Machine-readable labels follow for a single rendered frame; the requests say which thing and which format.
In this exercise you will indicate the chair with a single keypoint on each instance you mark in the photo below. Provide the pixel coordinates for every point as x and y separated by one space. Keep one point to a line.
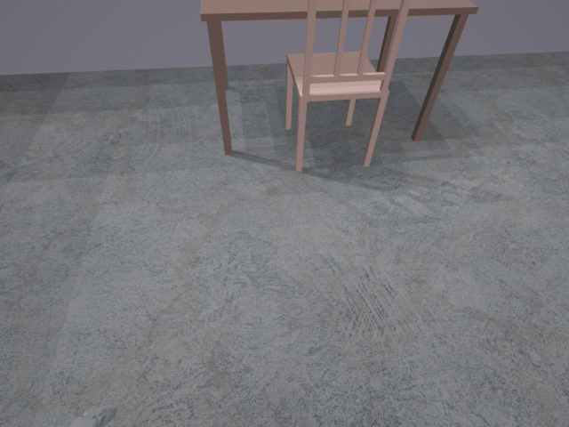
331 76

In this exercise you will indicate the robot left hand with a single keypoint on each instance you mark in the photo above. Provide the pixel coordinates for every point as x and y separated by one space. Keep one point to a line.
96 416

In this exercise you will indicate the table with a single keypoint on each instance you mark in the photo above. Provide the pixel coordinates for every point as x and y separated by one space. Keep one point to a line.
216 11

